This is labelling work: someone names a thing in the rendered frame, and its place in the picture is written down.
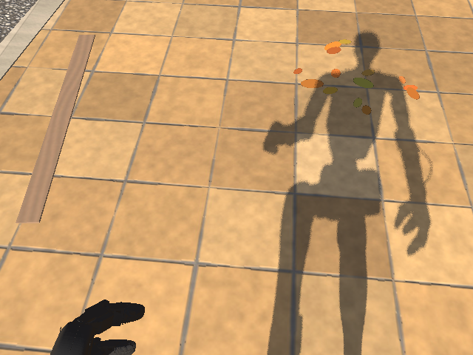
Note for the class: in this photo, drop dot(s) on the robot left hand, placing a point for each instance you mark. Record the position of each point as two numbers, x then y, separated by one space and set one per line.
77 337

